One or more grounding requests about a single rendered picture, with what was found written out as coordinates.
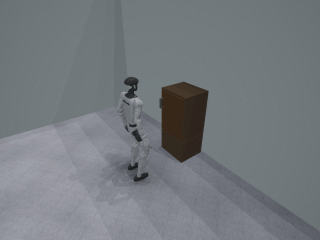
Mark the humanoid robot torso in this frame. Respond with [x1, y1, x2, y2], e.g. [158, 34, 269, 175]
[123, 94, 141, 136]

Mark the robot right forearm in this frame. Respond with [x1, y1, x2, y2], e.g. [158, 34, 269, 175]
[136, 119, 147, 141]

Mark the handle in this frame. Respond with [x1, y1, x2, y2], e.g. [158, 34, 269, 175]
[159, 98, 164, 109]

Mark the robot left hand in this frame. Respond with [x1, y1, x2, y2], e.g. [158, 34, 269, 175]
[123, 121, 130, 132]

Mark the left robot upper arm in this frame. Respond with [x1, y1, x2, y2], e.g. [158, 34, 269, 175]
[116, 92, 127, 113]

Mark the left robot shin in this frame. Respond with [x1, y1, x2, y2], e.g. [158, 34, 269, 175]
[130, 142, 140, 166]

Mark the robot right hand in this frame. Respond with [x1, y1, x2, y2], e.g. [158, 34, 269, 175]
[143, 139, 152, 152]

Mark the cupboard door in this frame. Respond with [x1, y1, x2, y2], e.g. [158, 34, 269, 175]
[161, 89, 184, 141]

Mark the right robot upper arm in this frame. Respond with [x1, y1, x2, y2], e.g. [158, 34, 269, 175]
[134, 98, 143, 125]

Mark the robot left forearm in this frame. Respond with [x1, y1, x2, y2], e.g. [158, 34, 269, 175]
[117, 111, 128, 124]

